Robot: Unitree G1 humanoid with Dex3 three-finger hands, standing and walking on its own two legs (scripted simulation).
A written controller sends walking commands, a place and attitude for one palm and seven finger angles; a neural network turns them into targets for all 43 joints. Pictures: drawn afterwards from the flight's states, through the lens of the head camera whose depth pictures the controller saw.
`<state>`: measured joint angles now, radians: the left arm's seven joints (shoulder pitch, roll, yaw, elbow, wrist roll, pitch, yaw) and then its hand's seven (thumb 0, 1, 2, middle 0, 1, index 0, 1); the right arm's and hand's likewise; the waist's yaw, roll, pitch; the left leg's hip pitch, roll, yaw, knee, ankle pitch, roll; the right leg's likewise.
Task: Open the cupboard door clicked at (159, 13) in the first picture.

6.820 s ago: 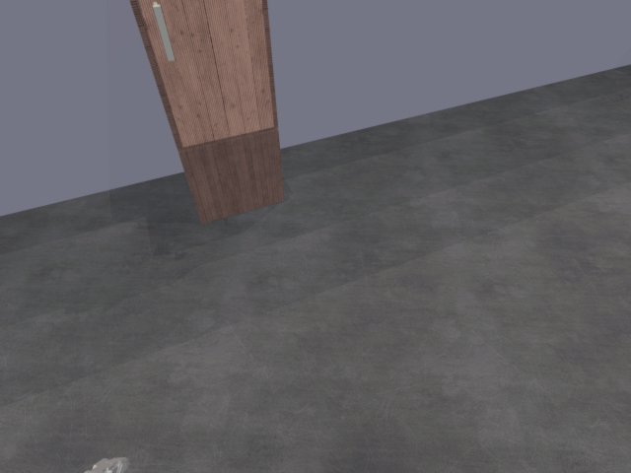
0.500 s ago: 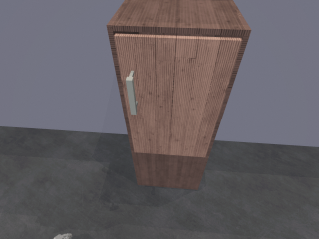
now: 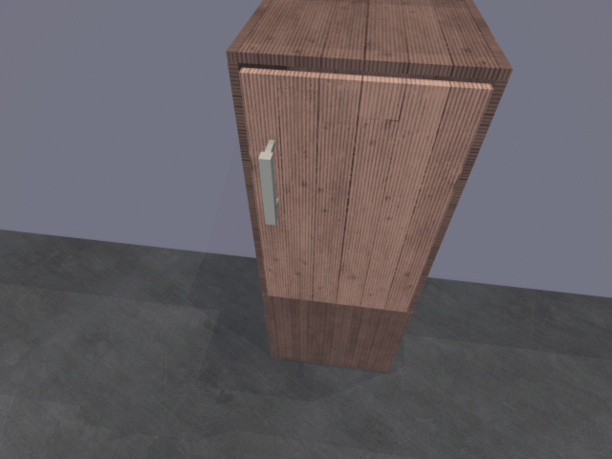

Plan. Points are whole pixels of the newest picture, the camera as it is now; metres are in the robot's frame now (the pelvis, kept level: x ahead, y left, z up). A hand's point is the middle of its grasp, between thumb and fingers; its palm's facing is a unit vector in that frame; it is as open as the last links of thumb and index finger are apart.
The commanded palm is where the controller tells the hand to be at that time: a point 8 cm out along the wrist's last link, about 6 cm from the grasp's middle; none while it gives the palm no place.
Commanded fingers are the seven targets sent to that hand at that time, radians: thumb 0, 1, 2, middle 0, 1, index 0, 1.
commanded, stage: look again from close up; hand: left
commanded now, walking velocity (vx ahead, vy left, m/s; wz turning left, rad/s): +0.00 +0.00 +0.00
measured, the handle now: (271, 183) +0.54 +0.10 +0.06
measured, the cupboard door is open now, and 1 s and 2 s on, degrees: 0 0 0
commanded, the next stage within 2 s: shuffle to correct the standing spot in 0.42 s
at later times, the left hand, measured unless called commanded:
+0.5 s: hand out of the picture +0.05 +0.23 -0.17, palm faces +0.01 -0.96 -0.28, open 7.4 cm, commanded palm none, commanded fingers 0.00 0.90 0.90 -0.20 -0.30 -0.20 -0.30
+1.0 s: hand out of the picture +0.04 +0.13 -0.18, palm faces +0.00 -0.98 -0.21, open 7.4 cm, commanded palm none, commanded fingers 0.00 0.90 0.90 -0.20 -0.30 -0.20 -0.30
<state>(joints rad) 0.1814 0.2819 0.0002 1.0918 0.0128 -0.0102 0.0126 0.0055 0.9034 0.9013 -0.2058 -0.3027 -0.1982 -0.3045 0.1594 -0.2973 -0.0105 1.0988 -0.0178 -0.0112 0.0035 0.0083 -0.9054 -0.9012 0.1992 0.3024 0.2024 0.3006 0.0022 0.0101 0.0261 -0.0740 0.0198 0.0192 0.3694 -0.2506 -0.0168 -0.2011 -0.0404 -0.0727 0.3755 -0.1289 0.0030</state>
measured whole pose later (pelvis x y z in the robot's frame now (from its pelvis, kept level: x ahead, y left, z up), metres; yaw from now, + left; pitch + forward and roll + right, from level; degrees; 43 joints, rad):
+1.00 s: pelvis +0.01 -0.05 -0.01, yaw -2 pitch -1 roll -1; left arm 0.26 0.15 0.03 1.02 0.02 0.02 0.02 0.00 0.91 0.90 -0.20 -0.30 -0.20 -0.30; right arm 0.25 -0.21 -0.06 1.11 -0.02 0.04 -0.04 0.01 -0.91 -0.90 0.20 0.30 0.20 0.30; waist 0.00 0.04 0.07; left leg -0.34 0.06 0.00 0.91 -0.46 -0.02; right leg -0.28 0.02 -0.09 0.55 -0.25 -0.06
